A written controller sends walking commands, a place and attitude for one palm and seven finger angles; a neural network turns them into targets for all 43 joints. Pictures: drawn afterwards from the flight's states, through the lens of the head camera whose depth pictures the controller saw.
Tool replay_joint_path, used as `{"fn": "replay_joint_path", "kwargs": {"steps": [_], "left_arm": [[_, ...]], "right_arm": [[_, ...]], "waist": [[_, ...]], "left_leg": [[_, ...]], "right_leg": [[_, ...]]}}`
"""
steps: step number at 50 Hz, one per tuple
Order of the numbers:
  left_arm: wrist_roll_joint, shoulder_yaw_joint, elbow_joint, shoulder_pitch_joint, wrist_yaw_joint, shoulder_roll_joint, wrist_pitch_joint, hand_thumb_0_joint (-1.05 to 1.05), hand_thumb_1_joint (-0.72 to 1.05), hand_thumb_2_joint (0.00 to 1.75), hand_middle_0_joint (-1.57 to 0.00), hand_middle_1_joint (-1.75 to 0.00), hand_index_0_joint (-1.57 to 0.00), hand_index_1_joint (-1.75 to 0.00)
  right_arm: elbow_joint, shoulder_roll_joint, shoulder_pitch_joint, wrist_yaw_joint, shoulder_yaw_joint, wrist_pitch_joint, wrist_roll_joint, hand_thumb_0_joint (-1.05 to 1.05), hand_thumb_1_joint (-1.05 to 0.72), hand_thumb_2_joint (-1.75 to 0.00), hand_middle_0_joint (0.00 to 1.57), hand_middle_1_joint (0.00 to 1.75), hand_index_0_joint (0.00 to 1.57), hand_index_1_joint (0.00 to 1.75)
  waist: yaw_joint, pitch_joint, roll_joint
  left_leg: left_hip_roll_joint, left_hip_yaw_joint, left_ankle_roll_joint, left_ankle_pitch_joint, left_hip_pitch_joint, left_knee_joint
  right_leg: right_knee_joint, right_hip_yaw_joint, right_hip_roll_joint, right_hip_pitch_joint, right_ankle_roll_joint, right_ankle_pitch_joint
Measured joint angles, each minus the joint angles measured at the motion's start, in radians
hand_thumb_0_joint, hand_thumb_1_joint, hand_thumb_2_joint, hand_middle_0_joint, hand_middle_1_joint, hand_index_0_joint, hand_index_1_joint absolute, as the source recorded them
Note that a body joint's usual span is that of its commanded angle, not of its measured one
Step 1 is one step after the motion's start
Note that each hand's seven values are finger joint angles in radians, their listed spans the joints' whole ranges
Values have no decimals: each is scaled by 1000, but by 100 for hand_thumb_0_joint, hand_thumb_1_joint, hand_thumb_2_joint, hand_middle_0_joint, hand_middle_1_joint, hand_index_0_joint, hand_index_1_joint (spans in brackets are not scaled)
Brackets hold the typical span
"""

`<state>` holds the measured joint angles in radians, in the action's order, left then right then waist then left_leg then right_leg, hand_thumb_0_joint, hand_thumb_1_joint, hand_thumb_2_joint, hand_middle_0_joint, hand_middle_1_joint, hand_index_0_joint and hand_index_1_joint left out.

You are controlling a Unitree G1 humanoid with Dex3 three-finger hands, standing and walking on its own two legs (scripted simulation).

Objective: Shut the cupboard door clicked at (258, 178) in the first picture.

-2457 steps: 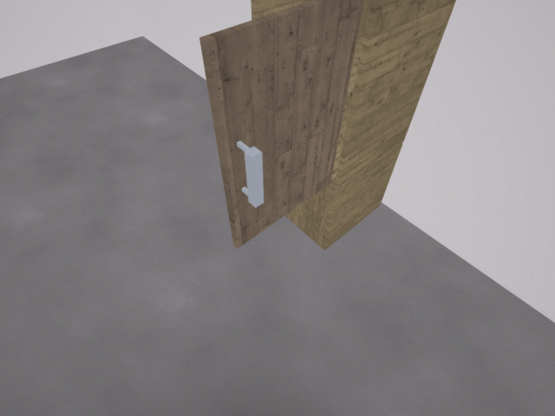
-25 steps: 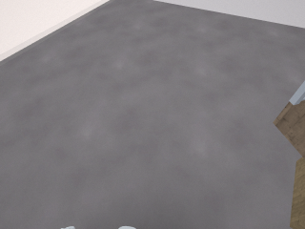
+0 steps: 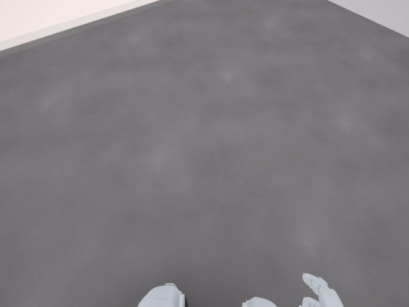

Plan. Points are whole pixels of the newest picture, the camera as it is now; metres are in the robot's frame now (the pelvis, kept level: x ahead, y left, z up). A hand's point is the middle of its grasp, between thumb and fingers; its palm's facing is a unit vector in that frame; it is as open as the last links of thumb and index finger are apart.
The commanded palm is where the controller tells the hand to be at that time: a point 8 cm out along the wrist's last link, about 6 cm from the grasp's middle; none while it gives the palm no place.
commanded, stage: turn to face it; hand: left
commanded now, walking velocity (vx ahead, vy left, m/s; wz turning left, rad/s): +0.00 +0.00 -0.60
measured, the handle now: out of the picture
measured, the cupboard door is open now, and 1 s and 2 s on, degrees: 46 46 46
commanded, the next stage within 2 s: none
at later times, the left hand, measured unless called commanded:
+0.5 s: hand (146, 264) +0.21 +0.15 -0.15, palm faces -0.10 -0.97 -0.21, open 7.3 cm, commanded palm none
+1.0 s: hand (170, 207) +0.34 +0.12 -0.14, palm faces -0.45 -0.85 -0.29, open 7.4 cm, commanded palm none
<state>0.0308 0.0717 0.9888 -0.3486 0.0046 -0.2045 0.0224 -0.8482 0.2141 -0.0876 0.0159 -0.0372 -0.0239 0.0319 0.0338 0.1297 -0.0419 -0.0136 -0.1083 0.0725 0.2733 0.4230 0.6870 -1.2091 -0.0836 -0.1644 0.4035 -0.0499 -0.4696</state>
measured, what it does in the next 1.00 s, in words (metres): walks ahead, turning right: right foot, then left foot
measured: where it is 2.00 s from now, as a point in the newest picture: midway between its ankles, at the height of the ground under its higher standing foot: (209, 301)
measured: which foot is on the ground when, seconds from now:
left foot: down 0.00-0.28, up 0.30-0.58, down 0.60-0.94, up 0.96-1.00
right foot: up 0.00-0.24, down 0.26-0.60, up 0.62-0.92, down 0.94-1.00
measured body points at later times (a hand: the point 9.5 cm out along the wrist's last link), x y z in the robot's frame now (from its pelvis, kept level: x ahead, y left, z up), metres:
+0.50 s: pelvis +0.12 -0.03 +0.02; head +0.17 -0.03 +0.47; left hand +0.21 +0.20 -0.13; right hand +0.15 -0.28 -0.13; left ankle +0.12 +0.10 -0.67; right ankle +0.14 -0.14 -0.72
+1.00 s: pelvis +0.14 -0.02 +0.01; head +0.18 -0.06 +0.45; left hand +0.37 +0.16 -0.12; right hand +0.07 -0.29 -0.14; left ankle +0.17 +0.11 -0.69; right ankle +0.09 -0.12 -0.72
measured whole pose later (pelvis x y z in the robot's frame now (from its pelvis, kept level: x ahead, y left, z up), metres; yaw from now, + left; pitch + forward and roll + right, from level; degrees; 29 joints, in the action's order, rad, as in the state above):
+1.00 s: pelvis +0.14 -0.02 +0.01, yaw -28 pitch +0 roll -1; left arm 0.03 0.07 0.86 -0.14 0.02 -0.25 0.04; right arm -0.91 0.26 -0.21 -0.02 -0.06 0.05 0.02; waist 0.00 0.10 0.05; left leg 0.15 -0.12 -0.05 0.50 0.34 0.88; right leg -0.63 -0.06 0.00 0.31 0.02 -0.34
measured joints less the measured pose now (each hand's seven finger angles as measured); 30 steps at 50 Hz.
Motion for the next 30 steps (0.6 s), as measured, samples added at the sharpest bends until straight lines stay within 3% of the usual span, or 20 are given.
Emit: {"fn": "replay_joint_path", "kwargs": {"steps": [5, 11, 13, 15, 18, 20, 22, 26, 29, 30], "left_arm": [[3, 8, -68, 120, -5, -24, -16, 1, 91, 90, -20, -30, -20, -29], [-1, -17, -76, 176, -11, -11, -15, 0, 91, 90, -19, -30, -20, -29], [0, -22, -76, 163, -6, -4, -15, 0, 91, 90, -20, -30, -20, -29], [3, -25, -65, 153, -4, 17, -20, 0, 91, 90, -20, -30, -20, -29], [1, -36, -51, 151, -7, 47, -20, 0, 91, 90, -20, -30, -20, -29], [-2, -28, -48, 149, -18, 58, -12, 0, 92, 90, -20, -30, -20, -29], [-1, -18, -48, 145, -24, 53, -4, 0, 93, 90, -20, -30, -20, -30], [3, -4, -50, 134, -20, 32, 11, 0, 92, 90, -20, -30, -21, -30], [-1, 5, -52, 125, -14, 13, 28, 0, 92, 90, -20, -30, -21, -30], [-5, 8, -56, 120, -11, 9, 35, 0, 92, 90, -20, -30, -21, -30]], "right_arm": [[-58, -16, -65, -26, 12, 3, 1, 0, -91, -90, 20, 30, 20, 30], [-136, -42, -131, -40, 12, 16, -1, 1, -92, -90, 20, 30, 20, 30], [-151, -44, -146, -38, 11, 27, -4, 1, -92, -90, 20, 30, 20, 30], [-158, -32, -142, -35, 2, 38, -9, 1, -92, -90, 20, 30, 20, 30], [-153, -18, -120, -41, -6, 56, -15, 1, -92, -90, 20, 30, 20, 30], [-146, -15, -110, -45, -8, 57, -20, 1, -92, -90, 20, 30, 20, 30], [-133, -15, -105, -47, -9, 60, -20, 1, -91, -90, 20, 30, 20, 30], [-102, -18, -87, -49, -12, 63, -21, 1, -91, -90, 20, 30, 19, 30], [-73, -18, -77, -50, -9, 50, -22, 1, -91, -90, 20, 30, 19, 30], [-60, -13, -83, -50, -7, 39, -19, 1, -91, -90, 20, 30, 19, 30]], "waist": [[-11, -22, 12], [-25, -57, 30], [-21, -66, 29], [-19, -67, 54], [-36, -45, 72], [-36, -35, 64], [-33, -35, 52], [-21, -44, 25], [-17, -53, 12], [-20, -64, 21]], "left_leg": [[-20, 34, -7, -31, -94, -128], [3, 21, -38, 11, -206, -181], [15, -7, -54, 62, -223, -139], [41, -20, -70, 136, -204, -52], [27, 37, -90, 262, -110, 187], [20, 59, -102, 252, -55, 298], [23, 70, -112, 228, -24, 316], [30, 86, -120, 182, -25, 176], [34, 96, -117, 74, -88, -41], [48, 101, -100, 15, -111, -117]], "right_leg": [[131, 57, 19, 134, -2, 116], [467, 55, 78, 51, 14, 223], [569, 50, 101, -13, 23, 278], [579, 63, 134, -29, 53, 212], [600, 77, 163, -41, 72, 220], [647, 92, 172, -64, 76, 242], [689, 108, 179, -84, 74, 260], [719, 150, 189, -96, 62, 273], [683, 186, 203, -79, 43, 254], [652, 190, 217, -62, 39, 237]]}}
